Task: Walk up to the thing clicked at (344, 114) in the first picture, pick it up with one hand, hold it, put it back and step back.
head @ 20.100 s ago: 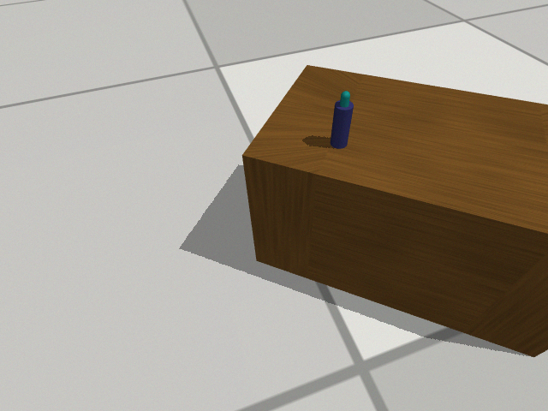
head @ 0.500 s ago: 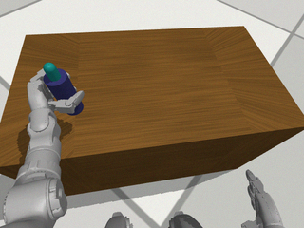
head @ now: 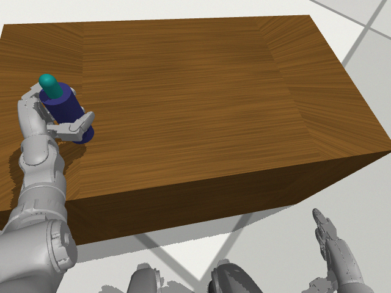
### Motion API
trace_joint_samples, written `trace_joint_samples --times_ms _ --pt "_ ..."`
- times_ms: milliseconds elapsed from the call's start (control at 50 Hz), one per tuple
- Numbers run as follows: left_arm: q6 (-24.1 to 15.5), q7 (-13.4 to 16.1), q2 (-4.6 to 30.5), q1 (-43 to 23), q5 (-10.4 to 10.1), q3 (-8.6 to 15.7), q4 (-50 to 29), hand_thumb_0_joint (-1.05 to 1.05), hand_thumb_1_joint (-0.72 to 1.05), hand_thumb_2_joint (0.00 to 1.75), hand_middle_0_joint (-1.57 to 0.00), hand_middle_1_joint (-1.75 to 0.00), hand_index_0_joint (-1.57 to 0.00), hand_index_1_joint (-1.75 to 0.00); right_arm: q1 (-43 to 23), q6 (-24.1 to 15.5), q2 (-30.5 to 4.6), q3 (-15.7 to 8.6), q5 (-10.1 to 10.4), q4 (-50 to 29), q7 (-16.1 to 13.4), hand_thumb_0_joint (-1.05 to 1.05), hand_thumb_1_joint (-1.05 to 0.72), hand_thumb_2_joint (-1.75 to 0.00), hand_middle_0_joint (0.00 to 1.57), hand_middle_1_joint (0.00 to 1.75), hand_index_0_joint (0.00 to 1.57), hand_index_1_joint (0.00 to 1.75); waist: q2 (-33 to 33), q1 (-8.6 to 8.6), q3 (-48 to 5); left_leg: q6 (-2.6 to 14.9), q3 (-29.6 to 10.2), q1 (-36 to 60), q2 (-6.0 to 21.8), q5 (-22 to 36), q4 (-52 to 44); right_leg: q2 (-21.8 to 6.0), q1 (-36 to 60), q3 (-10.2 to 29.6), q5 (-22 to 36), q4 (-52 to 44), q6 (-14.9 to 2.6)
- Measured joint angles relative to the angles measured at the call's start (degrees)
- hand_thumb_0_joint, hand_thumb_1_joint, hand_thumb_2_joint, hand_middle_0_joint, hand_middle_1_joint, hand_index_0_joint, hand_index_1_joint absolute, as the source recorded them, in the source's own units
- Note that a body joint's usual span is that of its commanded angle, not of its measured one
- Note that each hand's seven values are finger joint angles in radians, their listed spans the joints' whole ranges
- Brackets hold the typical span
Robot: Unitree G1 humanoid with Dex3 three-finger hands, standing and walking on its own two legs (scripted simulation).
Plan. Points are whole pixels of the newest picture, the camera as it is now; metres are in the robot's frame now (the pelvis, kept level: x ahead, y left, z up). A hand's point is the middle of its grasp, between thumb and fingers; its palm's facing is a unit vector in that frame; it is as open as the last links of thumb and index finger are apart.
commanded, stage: lower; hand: left
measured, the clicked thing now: (66, 110) +0.49 +0.22 +0.05
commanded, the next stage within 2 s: loosen in 0.74 s
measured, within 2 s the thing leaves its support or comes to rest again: rests again in 0.58 s
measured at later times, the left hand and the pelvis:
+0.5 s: hand (75, 121) +0.50 +0.22 -0.01, palm faces +0.23 -0.97 -0.03, open 8.3 cm; pelvis -0.01 +0.00 -0.03, yaw -1 degrees
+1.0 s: hand (76, 123) +0.50 +0.22 -0.02, palm faces +0.24 -0.97 -0.01, open 8.2 cm; pelvis -0.01 +0.00 -0.04, yaw -1 degrees
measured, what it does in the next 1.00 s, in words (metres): stands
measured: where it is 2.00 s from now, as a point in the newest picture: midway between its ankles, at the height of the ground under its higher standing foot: outside the picture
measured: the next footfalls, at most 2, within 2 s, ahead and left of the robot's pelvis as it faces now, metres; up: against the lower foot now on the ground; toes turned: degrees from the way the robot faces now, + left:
none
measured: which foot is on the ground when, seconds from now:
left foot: down 0.00-1.00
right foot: down 0.00-1.00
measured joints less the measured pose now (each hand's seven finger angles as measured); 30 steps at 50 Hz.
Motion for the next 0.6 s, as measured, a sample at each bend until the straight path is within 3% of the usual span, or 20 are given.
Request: trace_joint_samples --times_ms 240,600 --pt "-3.0 0.4 1.0 0.3 0.7 1.5 -0.2 -0.03 -0.34 1.16 -0.86 -1.23 -0.91 -1.27 0.3 0.1 -0.5 0.2 -0.8 -3.1 0.4 -0.01 0.51 -0.07 0.06 0.05 0.06 0.05 -0.7 -1.62 -0.6 -0.2 -0.8 -4.3 0.2 -1.4 3.9 0.3 -3.9 -0.7 -1.4 3.6 -0.12" --pt "-4.4 0.3 3.4 -1.6 1.8 3.2 3.1 -0.03 -0.34 1.17 -0.86 -1.24 -0.9 -1.28 0.3 0.5 -0.7 0.9 -1.1 -5.4 0.9 -0.01 0.51 -0.06 0.06 0.05 0.06 0.05 -0.2 -3.21 -0.9 -0.12 -1.1 -10.1 0.3 -2.1 8.1 0.5 -9.7 -0.7 -2.3 8.0 -0.04"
